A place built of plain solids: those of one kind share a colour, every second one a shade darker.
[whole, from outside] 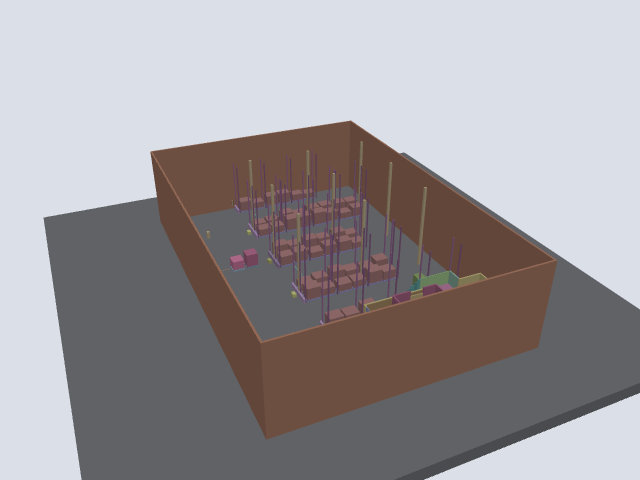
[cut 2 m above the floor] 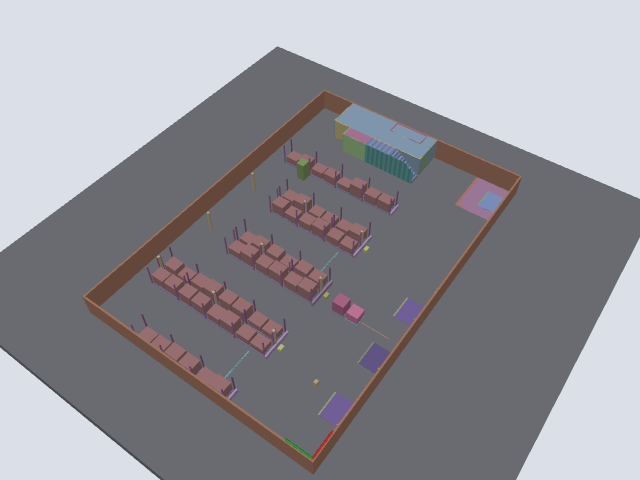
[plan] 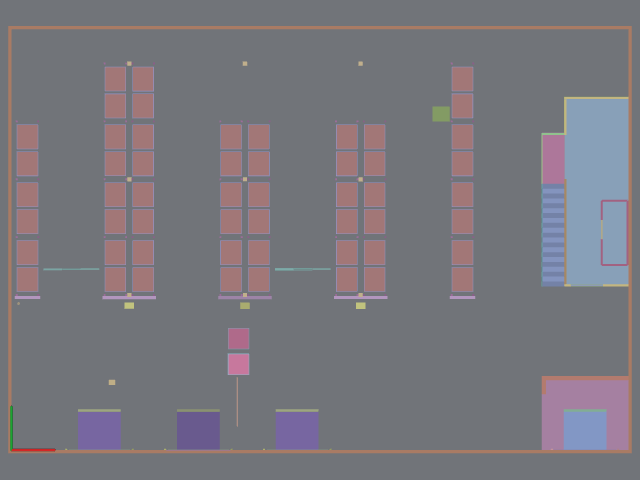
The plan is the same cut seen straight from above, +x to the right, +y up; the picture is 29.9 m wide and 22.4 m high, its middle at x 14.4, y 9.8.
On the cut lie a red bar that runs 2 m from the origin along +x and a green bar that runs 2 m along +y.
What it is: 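Racking aisles and the goods-in floor of a storage hall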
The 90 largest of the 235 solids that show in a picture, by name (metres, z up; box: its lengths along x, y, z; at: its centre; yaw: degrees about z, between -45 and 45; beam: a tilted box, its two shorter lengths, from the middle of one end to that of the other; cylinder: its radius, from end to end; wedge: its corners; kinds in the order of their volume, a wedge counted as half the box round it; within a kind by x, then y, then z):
{
 "mezz_deck_1": {"box": [3.0, 8.84, 4.25], "at": [27.3, 12.05, 2.07]},
 "wall_1": {"box": [0.15, 19.93, 7.15], "at": [-0.07, 9.82, 3.52]},
 "wall_2": {"box": [29.1, 0.15, 7.15], "at": [14.4, -0.07, 3.52]},
 "wall_3": {"box": [29.1, 0.15, 7.15], "at": [14.4, 19.71, 3.52]},
 "wall_4": {"box": [0.15, 19.93, 7.15], "at": [28.88, 9.82, 3.52]},
 "row_load_1": {"box": [0.95, 1.1, 0.97], "at": [0.75, 7.96, 0.63]},
 "row_load_2": {"box": [0.95, 1.1, 0.62], "at": [0.75, 9.21, 0.45]},
 "row_load_3": {"box": [0.95, 1.1, 1.03], "at": [0.75, 10.66, 0.65]},
 "row_load_4": {"box": [0.95, 1.1, 1.06], "at": [0.75, 11.91, 0.67]},
 "row_load_5": {"box": [0.95, 1.1, 0.67], "at": [0.75, 13.36, 0.48]},
 "row_load_6": {"box": [0.95, 1.1, 0.57], "at": [0.75, 14.61, 0.43]},
 "row_load_7": {"box": [0.95, 1.1, 0.6], "at": [4.85, 7.96, 0.44]},
 "row_load_8": {"box": [0.95, 1.1, 0.67], "at": [4.85, 9.21, 0.48]},
 "row_load_9": {"box": [0.95, 1.1, 1.09], "at": [4.85, 10.66, 0.69]},
 "row_load_10": {"box": [0.95, 1.1, 0.79], "at": [4.85, 11.91, 0.54]},
 "row_load_11": {"box": [0.95, 1.1, 1.06], "at": [4.85, 13.36, 0.67]},
 "row_load_12": {"box": [0.95, 1.1, 1.1], "at": [4.85, 14.61, 0.69]},
 "row_load_13": {"box": [0.95, 1.1, 1.05], "at": [4.85, 16.06, 0.67]},
 "row_load_14": {"box": [0.95, 1.1, 0.98], "at": [4.85, 17.31, 0.63]},
 "row_load_15": {"box": [0.95, 1.1, 0.66], "at": [6.15, 7.96, 0.47]},
 "row_load_16": {"box": [0.95, 1.1, 0.67], "at": [6.15, 9.21, 0.47]},
 "row_load_17": {"box": [0.95, 1.1, 1.13], "at": [6.15, 10.66, 0.7]},
 "row_load_18": {"box": [0.95, 1.1, 1.13], "at": [6.15, 11.91, 0.71]},
 "row_load_19": {"box": [0.95, 1.1, 1.19], "at": [6.15, 13.36, 0.74]},
 "row_load_20": {"box": [0.95, 1.1, 0.96], "at": [6.15, 14.61, 0.62]},
 "row_load_21": {"box": [0.95, 1.1, 0.61], "at": [6.15, 16.06, 0.45]},
 "row_load_22": {"box": [0.95, 1.1, 0.9], "at": [6.15, 17.31, 0.59]},
 "row_load_23": {"box": [0.95, 1.1, 1.17], "at": [10.25, 7.96, 0.73]},
 "row_load_24": {"box": [0.95, 1.1, 0.91], "at": [10.25, 9.21, 0.6]},
 "row_load_25": {"box": [0.95, 1.1, 1.12], "at": [10.25, 10.66, 0.7]},
 "row_load_26": {"box": [0.95, 1.1, 0.98], "at": [10.25, 11.91, 0.63]},
 "row_load_27": {"box": [0.95, 1.1, 1.19], "at": [10.25, 13.36, 0.74]},
 "row_load_28": {"box": [0.95, 1.1, 0.75], "at": [10.25, 14.61, 0.52]},
 "row_load_29": {"box": [0.95, 1.1, 0.83], "at": [11.55, 7.96, 0.55]},
 "row_load_30": {"box": [0.95, 1.1, 0.96], "at": [11.55, 9.21, 0.62]},
 "row_load_31": {"box": [0.95, 1.1, 0.58], "at": [11.55, 10.66, 0.43]},
 "row_load_32": {"box": [0.95, 1.1, 0.93], "at": [11.55, 11.91, 0.6]},
 "row_load_33": {"box": [0.95, 1.1, 0.98], "at": [11.55, 13.36, 0.63]},
 "row_load_34": {"box": [0.95, 1.1, 0.59], "at": [11.55, 14.61, 0.43]},
 "row_load_35": {"box": [0.95, 1.1, 0.66], "at": [15.65, 7.96, 0.47]},
 "row_load_36": {"box": [0.95, 1.1, 0.82], "at": [15.65, 9.21, 0.55]},
 "row_load_37": {"box": [0.95, 1.1, 1.06], "at": [15.65, 10.66, 0.67]},
 "row_load_38": {"box": [0.95, 1.1, 0.81], "at": [15.65, 11.91, 0.55]},
 "row_load_39": {"box": [0.95, 1.1, 0.73], "at": [15.65, 13.36, 0.5]},
 "row_load_40": {"box": [0.95, 1.1, 1.09], "at": [15.65, 14.61, 0.68]},
 "row_load_41": {"box": [0.95, 1.1, 0.99], "at": [16.95, 7.96, 0.64]},
 "row_load_42": {"box": [0.95, 1.1, 0.65], "at": [16.95, 9.21, 0.46]},
 "row_load_43": {"box": [0.95, 1.1, 0.63], "at": [16.95, 10.66, 0.45]},
 "row_load_44": {"box": [0.95, 1.1, 0.63], "at": [16.95, 11.91, 0.46]},
 "row_load_45": {"box": [0.95, 1.1, 1.08], "at": [16.95, 13.36, 0.68]},
 "row_load_46": {"box": [0.95, 1.1, 0.8], "at": [16.95, 14.61, 0.54]},
 "row_load_47": {"box": [0.95, 1.1, 0.99], "at": [21.05, 7.96, 0.63]},
 "row_load_48": {"box": [0.95, 1.1, 0.94], "at": [21.05, 9.21, 0.61]},
 "row_load_49": {"box": [0.95, 1.1, 1.2], "at": [21.05, 10.66, 0.74]},
 "row_load_50": {"box": [0.95, 1.1, 0.55], "at": [21.05, 11.91, 0.42]},
 "row_load_51": {"box": [0.95, 1.1, 0.84], "at": [21.05, 13.36, 0.56]},
 "row_load_52": {"box": [0.95, 1.1, 0.71], "at": [21.05, 14.61, 0.5]},
 "row_load_53": {"box": [0.95, 1.1, 0.96], "at": [21.05, 16.06, 0.62]},
 "row_load_54": {"box": [0.95, 1.1, 0.63], "at": [21.05, 17.31, 0.46]},
 "mezz_head_landing_1": {"box": [1.02, 2.28, 4.25], "at": [25.29, 13.56, 2.07]},
 "mezz_steps_1": {"box": [1.02, 0.23, 2.15], "at": [25.29, 10.03, 1.02]},
 "mezz_steps_2": {"box": [1.02, 0.23, 2.34], "at": [25.29, 10.26, 1.12]},
 "mezz_steps_3": {"box": [1.02, 0.23, 2.53], "at": [25.29, 10.49, 1.21]},
 "mezz_steps_4": {"box": [1.02, 0.23, 2.72], "at": [25.29, 10.71, 1.31]},
 "mezz_steps_5": {"box": [1.02, 0.23, 2.91], "at": [25.29, 10.94, 1.41]},
 "mezz_steps_6": {"box": [1.02, 0.23, 3.1], "at": [25.29, 11.17, 1.5]},
 "mezz_steps_7": {"box": [1.02, 0.23, 3.29], "at": [25.29, 11.4, 1.6]},
 "mezz_steps_8": {"box": [1.02, 0.23, 3.48], "at": [25.29, 11.63, 1.69]},
 "mezz_steps_9": {"box": [1.02, 0.23, 3.67], "at": [25.29, 11.85, 1.79]},
 "mezz_steps_10": {"box": [1.02, 0.23, 3.86], "at": [25.29, 12.08, 1.88]},
 "mezz_steps_11": {"box": [1.02, 0.23, 4.06], "at": [25.29, 12.31, 1.98]},
 "mezz_par_whole_1": {"box": [0.1, 4.92, 5.25], "at": [25.85, 10.19, 2.57]},
 "mezz_par_whole_2": {"box": [0.1, 1.67, 5.25], "at": [25.85, 15.54, 2.57]},
 "mezz_par_whole_3": {"box": [3.0, 0.1, 5.25], "at": [27.3, 16.42, 2.57]},
 "mezz_par_whole_4": {"box": [1.2, 0.1, 5.25], "at": [28.2, 7.68, 2.57]},
 "office_1": {"box": [0.1, 1.2, 6.75], "at": [27.55, 9.23, 3.32]},
 "office_2": {"box": [0.1, 0.9, 6.75], "at": [27.55, 11.18, 3.32]},
 "office_3": {"box": [1.2, 0.1, 6.75], "at": [28.15, 8.63, 3.32]},
 "office_4": {"box": [1.2, 0.1, 6.75], "at": [28.15, 11.63, 3.32]},
 "office_5": {"box": [0.1, 3.0, 6.75], "at": [28.75, 10.13, 3.32]},
 "mezz_par_1": {"box": [0.1, 4.92, 5.21], "at": [25.85, 10.19, 2.55]},
 "lane_load_1": {"box": [0.95, 0.95, 0.77], "at": [10.6, 4.0, 0.52]},
 "lane_load_2": {"box": [0.95, 0.95, 1.1], "at": [10.6, 5.2, 0.69]},
 "left_cage_1": {"box": [0.8, 0.7, 1.75], "at": [20.05, 15.68, 0.82]},
 "dock_deck_1": {"box": [4.06, 3.45, 0.06], "at": [26.77, 1.73, -0.02]},
 "mezz_gate_base_1": {"box": [1.5, 0.1, 4.25], "at": [26.85, 7.68, 2.07]},
 "mezz_landing_whole_1": {"box": [1.06, 0.1, 5.25], "at": [25.27, 14.75, 2.57]},
 "mezz_landing_1": {"box": [1.06, 0.1, 5.21], "at": [25.27, 14.75, 2.55]},
 "shutter_1": {"box": [3.0, 0.05, 3.25], "at": [8.72, -0.03, 1.57]},
 "mezz_rail_head_1": {"box": [0.04, 2.28, 5.25], "at": [24.76, 13.56, 2.57]}
}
